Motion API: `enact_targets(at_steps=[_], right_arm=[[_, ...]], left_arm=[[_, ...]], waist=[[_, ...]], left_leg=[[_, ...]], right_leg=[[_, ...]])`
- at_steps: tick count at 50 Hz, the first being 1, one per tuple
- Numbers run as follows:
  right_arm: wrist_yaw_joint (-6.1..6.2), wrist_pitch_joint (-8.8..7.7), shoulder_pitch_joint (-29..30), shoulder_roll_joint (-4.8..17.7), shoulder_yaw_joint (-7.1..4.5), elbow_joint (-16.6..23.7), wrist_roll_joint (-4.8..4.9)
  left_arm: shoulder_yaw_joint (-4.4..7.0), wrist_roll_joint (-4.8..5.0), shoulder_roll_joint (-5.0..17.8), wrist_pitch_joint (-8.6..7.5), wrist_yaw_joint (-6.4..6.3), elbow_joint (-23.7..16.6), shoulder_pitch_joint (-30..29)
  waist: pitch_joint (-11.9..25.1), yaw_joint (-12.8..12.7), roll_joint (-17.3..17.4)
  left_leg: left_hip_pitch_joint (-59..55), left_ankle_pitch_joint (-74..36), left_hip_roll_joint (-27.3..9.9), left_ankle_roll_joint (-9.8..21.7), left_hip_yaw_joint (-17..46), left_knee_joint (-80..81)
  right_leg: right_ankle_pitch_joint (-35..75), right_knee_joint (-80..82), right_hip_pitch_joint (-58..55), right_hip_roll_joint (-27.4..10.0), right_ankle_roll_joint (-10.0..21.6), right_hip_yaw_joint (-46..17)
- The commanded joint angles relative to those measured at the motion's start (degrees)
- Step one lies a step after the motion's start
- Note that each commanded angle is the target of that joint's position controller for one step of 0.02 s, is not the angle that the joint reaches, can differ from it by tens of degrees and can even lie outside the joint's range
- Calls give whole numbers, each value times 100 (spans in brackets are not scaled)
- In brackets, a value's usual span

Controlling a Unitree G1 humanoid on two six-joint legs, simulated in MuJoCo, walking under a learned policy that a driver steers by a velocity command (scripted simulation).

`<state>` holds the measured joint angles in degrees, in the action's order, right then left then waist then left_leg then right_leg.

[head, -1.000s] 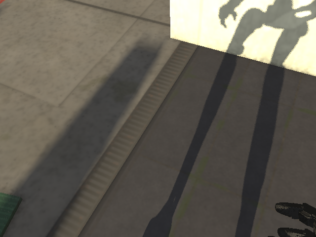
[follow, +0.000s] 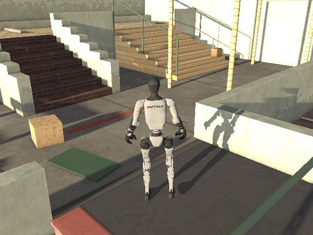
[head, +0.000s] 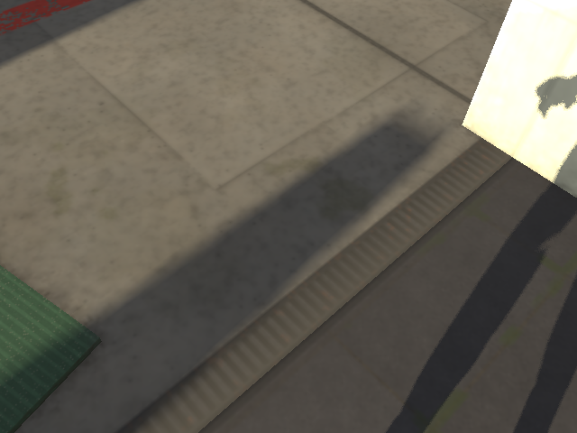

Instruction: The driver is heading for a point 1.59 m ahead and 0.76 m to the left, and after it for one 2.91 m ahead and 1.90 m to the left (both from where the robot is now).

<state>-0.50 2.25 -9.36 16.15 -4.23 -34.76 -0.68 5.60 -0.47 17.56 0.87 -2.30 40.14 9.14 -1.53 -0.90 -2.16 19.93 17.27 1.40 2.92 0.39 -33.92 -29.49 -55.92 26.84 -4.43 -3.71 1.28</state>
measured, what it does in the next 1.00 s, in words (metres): walks ahead, turning left: right foot, then left foot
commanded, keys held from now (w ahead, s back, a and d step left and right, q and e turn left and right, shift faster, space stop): q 0.16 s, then w+q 0.80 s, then w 0.04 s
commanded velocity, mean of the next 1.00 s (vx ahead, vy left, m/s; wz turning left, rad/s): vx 0.31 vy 0.00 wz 0.59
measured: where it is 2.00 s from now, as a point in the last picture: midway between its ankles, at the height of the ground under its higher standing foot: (86, 325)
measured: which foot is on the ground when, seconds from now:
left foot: down 0.00-0.40, up 0.42-0.84, down 0.86-1.00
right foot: up 0.00-0.38, down 0.40-0.86, up 0.88-1.00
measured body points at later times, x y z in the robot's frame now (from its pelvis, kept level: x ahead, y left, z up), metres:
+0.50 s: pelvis +0.05 -0.01 +0.01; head +0.06 -0.02 +0.46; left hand +0.08 +0.30 -0.08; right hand +0.26 -0.23 -0.09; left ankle +0.01 +0.11 -0.67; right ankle +0.05 -0.13 -0.73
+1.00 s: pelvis +0.22 +0.16 +0.00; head +0.26 +0.19 +0.45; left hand +0.15 +0.45 -0.11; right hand +0.50 +0.02 -0.09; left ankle +0.23 +0.25 -0.73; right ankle +0.24 -0.03 -0.63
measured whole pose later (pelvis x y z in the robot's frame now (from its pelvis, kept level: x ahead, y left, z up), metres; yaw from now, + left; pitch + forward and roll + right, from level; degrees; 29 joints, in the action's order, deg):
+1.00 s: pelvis +0.22 +0.16 +0.00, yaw +35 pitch +2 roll +0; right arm -1.9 -2.4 -12.3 17.0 -3.6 -36.0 0.7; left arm 2.8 0.5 17.8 -6.3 -0.4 41.4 14.6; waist -3.9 -0.9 -1.1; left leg 21.5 10.5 5.3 4.9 0.4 -30.1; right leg -20.3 -69.3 25.2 -4.9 -0.6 -2.2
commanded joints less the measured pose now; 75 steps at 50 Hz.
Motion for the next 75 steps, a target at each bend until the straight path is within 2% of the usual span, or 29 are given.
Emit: enact_targets(at_steps=[1, 8, 11, 15, 18, 20, 21, 22, 24, 27, 32, 38, 40, 42, 43, 44, 45, 46, 48, 52, 58, 64, 68, 69, 70, 71, 72, 74, 75], right_arm=[[90, -191, -49, 1043, -294, 356, 49], [250, -115, 24, 967, -239, 329, 113], [250, -109, -86, 1027, -261, 317, 152], [180, -151, -174, 1084, -261, 277, 167], [175, -130, 7, 972, -207, 307, 209], [182, -164, 69, 439, -51, 401, 192], [168, -237, 66, 327, -30, 629, 279], [150, -317, 268, 752, -132, 717, 251], [102, -313, -2, 933, -223, 439, 181], [9, -363, 94, 615, -159, 405, 172], [-74, -378, 489, 379, -57, 493, 188], [-300, -427, 1132, 252, 41, 676, 229], [-323, -411, 926, 450, -55, 683, 201], [-268, -356, -526, 916, -333, 321, 213], [-165, -293, -1548, 1281, -515, 90, 256], [-106, -347, -1446, 2012, -578, 105, 299], [-117, -434, -1708, 1552, -433, 279, 256], [-143, -515, -1515, 1225, -323, 128, 185], [-122, -565, -772, 987, -225, 171, 176], [-52, -652, -319, 705, -88, 96, 88], [59, -673, -766, 850, -74, -350, 133], [77, -592, -1357, 969, -98, -734, 184], [108, -477, -1196, 1009, -105, -753, 143], [116, -473, -1124, 822, -15, -625, 54], [88, -568, -1960, 324, 134, -618, 112], [54, -652, -1877, 521, 129, -673, 150], [26, -681, -1224, 915, 15, -530, 277], [29, -711, -492, 820, 35, -312, 175], [36, -684, -580, 744, 19, -337, 131]], left_arm=[[152, -11, 575, -84, -103, -527, -430], [71, 9, 332, -107, -59, -481, -345], [55, 67, 360, -177, 48, -515, -465], [76, 139, 418, -398, 184, -577, -542], [106, 207, 340, -557, 247, -413, -46], [217, 87, 692, -582, 186, -213, 887], [283, -97, 1157, -576, 211, -137, 1257], [299, -110, 1086, -626, 226, -168, 970], [129, 54, 563, -613, 126, -299, 524], [51, -11, 473, -623, 66, -227, 656], [57, -29, 609, -619, 94, -14, 893], [142, 169, 980, -535, 138, 257, 1129], [186, 221, 1152, -490, 142, 307, 1098], [177, 261, 1201, -431, 104, 312, 1057], [85, 173, 997, -475, 79, 202, 1133], [-225, -89, 80, -594, 153, -218, 1632], [-178, 88, 525, -804, 195, -263, 1053], [-86, 310, 847, -876, 217, -452, 459], [-128, 85, 742, -946, 148, -462, 321], [-137, -12, 607, -690, 208, -245, 707], [-297, -5, 254, -683, 278, -530, -552], [-261, 87, 389, -761, 466, -801, -1268], [-69, 56, 715, -773, 438, -549, -41], [9, -3, 992, -771, 396, -393, 977], [143, -54, 1443, -732, 389, -229, 1632], [32, 74, 979, -701, 424, -152, 1818], [-52, 114, 733, -667, 383, -190, 1393], [-143, 29, 556, -610, 361, -261, 687], [-186, -27, 459, -638, 361, -276, 542]], waist=[[719, 193, 849], [832, 112, 958], [742, 236, 1149], [471, 280, 1223], [384, -91, 1081], [727, -443, 204], [573, -367, -972], [-42, -238, -994], [-288, -81, -677], [-281, -164, -483], [-317, -311, -395], [-562, -456, -348], [-298, -202, -478], [624, 662, -428], [1154, 1126, -63], [1818, 395, 1818], [2694, 868, 1264], [1763, 909, 988], [815, 406, 379], [451, -61, 522], [-13, 376, 532], [-252, 608, 596], [559, -119, 722], [1414, -562, 477], [2415, -415, -1022], [2597, -520, -1229], [1562, -554, -655], [399, -245, 103], [254, -42, -23]], left_leg=[[-1511, -2778, -1551, 1127, 1968, 1277], [-1279, -2229, -1131, 980, 1966, 1286], [-960, 539, -1025, 1037, 2465, 1704], [-609, 1474, -974, 1080, 2974, 1780], [-15, 1745, -636, 879, 3037, 1536], [1427, 2109, 17, 286, 2182, -197], [2665, 1894, 682, 74, 1098, -1592], [3218, 1407, 56, -30, 1051, -2402], [3280, 576, -159, -238, 888, -2934], [3142, -363, -322, -393, 669, -3329], [2895, -1179, -504, -568, 367, -2445], [1969, -1136, -490, -218, -269, -679], [1243, -660, -167, 61, -565, -395], [-876, -850, 363, 458, -798, 108], [-2719, -971, 75, 700, -81, 70], [-4501, 330, -1661, 1755, 3403, 595], [-4625, 1091, -2009, 1978, 4852, 1537], [-4086, 642, -1867, 1668, 4026, 1704], [-2362, -544, -1426, 1400, 2828, 1707], [-934, -1971, -1143, 1402, 1850, 2134], [-612, -1966, -703, 989, 935, 2272], [-1838, -1956, -1284, 906, 1401, 1861], [-2097, -4600, -1009, 583, 1160, 318], [-1183, -3897, -716, 384, 963, -1105], [1041, -875, 278, -138, 533, -3509], [1897, 1488, 395, -165, 1036, -4152], [2393, 1182, 26, -157, 959, -4489], [2264, 340, -487, -153, 528, -3854], [1955, 95, -667, -163, 531, -3572]], right_leg=[[142, -1260, 1561, 146, -20, -540], [1045, -63, 956, 430, -135, -579], [1065, 829, 590, 510, -67, -564], [616, 1782, -56, 656, 153, -533], [1365, 3125, -1363, 681, 388, -424], [952, 3588, -3234, -533, 814, -1402], [-600, 4240, -3431, -1604, 1448, -3312], [-1297, 4484, -2842, -1997, 1778, -3873], [-726, 4518, -2714, -1413, 1425, -2811], [956, 4638, -2497, -1064, 1197, -1537], [2219, 4715, -2442, -937, 1225, -393], [2962, 4640, -2662, -1133, 1100, 353], [5093, 4012, -2889, -1192, 998, 630], [6881, 2045, -2577, -1002, 767, 1029], [5605, 432, -1198, -819, 538, 1013], [-94, -1774, 1288, 251, 185, 623], [-351, -2453, 1675, 434, 246, -711], [230, -2458, 2162, 213, 329, -689], [1007, -1577, 1693, -198, 380, -621], [1490, -843, 907, -397, 189, -471], [3667, 1502, 726, -97, 79, -230], [3364, 2574, 993, 125, 429, -316], [2752, 2864, -859, 524, 901, 90], [3261, 2515, -2612, -148, 1261, -544], [2213, 2758, -4953, -1534, 2235, -3102], [1261, 3627, -5175, -1800, 2272, -4486], [720, 3767, -4420, -1645, 1992, -3743], [1463, 4120, -2671, -1198, 1787, -2573], [1876, 4294, -2195, -1005, 1731, -2247]])
Velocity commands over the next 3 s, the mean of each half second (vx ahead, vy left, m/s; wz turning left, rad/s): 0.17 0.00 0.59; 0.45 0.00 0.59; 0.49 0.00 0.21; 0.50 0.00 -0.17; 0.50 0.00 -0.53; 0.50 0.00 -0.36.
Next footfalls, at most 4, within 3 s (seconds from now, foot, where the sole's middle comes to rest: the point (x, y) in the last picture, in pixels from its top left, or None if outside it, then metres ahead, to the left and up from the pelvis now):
0.40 right None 0.09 -0.12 -0.77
0.86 left None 0.26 0.27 -0.77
1.38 right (166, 349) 0.64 0.30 -0.77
1.86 left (17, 311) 0.71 0.66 -0.74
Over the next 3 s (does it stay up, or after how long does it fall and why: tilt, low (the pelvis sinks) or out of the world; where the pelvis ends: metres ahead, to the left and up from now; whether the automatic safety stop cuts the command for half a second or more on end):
stays up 1.25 0.62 0.00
